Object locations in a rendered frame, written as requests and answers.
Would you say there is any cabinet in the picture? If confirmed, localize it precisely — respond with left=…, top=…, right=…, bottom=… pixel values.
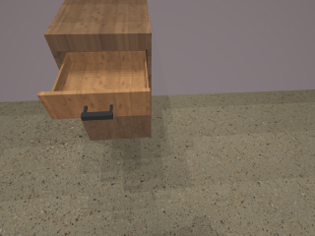
left=44, top=0, right=152, bottom=141

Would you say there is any handle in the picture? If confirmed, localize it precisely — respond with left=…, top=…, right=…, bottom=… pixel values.
left=81, top=104, right=113, bottom=121

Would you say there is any drawer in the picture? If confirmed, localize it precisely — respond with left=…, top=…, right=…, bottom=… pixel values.
left=37, top=51, right=151, bottom=120

